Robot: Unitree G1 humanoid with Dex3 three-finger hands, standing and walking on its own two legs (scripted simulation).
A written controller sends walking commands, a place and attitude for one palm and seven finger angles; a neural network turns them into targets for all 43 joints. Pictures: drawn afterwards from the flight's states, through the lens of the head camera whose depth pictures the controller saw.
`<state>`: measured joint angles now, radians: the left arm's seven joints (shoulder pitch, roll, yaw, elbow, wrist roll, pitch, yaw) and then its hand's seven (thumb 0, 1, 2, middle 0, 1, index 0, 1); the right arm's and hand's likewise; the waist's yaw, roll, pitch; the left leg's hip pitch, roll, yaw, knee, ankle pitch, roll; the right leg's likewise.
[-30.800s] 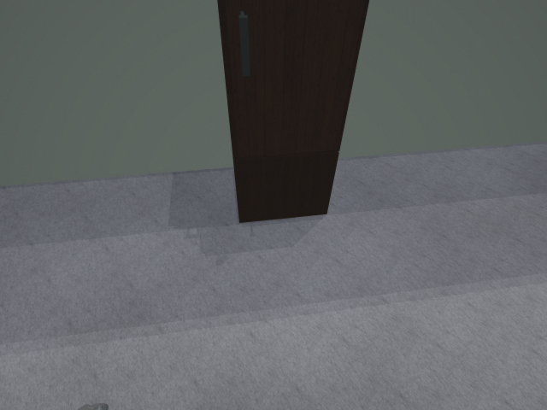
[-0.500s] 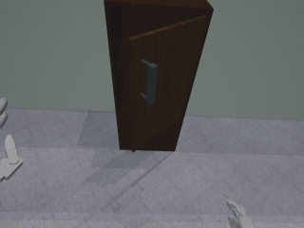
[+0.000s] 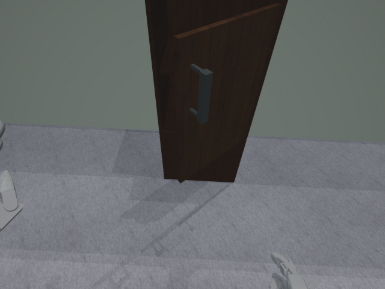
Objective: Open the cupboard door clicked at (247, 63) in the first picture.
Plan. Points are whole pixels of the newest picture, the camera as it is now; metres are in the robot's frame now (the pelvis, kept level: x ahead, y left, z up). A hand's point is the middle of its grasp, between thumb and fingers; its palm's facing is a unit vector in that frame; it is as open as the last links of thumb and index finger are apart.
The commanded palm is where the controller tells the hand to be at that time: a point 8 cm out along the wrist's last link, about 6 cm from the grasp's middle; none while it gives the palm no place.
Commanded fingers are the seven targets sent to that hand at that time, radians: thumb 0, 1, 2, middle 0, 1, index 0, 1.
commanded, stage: stop stepping back and stand still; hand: left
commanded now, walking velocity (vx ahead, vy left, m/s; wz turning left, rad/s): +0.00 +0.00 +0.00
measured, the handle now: (198, 94) +0.58 +0.01 +0.09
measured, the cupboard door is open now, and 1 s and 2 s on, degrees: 43 43 43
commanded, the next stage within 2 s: let the arm hang, fingers relaxed in 0.42 s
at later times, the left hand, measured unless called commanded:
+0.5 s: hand (34, 191) +0.22 +0.26 +0.16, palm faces +0.35 -0.79 -0.50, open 7.5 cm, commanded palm none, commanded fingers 0.00 0.90 0.90 -0.20 -0.30 -0.20 -0.30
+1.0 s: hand out of the picture -0.09 +0.17 -0.17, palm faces +0.10 -0.98 -0.16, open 7.2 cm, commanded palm none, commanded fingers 0.00 0.90 0.90 -0.20 -0.30 -0.20 -0.30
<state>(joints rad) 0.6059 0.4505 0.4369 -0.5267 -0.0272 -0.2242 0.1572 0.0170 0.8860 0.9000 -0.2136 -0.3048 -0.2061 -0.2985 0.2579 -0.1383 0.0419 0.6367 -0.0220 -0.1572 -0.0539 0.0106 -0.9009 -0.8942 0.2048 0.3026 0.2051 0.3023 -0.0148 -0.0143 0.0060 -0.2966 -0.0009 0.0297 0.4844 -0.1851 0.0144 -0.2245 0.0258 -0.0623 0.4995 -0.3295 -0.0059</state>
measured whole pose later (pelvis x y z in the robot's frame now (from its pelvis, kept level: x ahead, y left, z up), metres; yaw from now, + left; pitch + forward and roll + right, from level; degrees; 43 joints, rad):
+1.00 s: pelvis -0.01 +0.00 +0.00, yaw +3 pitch -1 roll -1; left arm 0.36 0.15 0.01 1.15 0.00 0.02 0.01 0.01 0.95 0.90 -0.21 -0.30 -0.20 -0.30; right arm 0.33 -0.16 0.02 1.12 -0.03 0.04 -0.03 0.01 -0.91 -0.89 0.20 0.30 0.20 0.30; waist 0.01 0.00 0.07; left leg -0.27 -0.03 -0.06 0.48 -0.18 0.01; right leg -0.19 0.02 -0.11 0.43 -0.22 -0.05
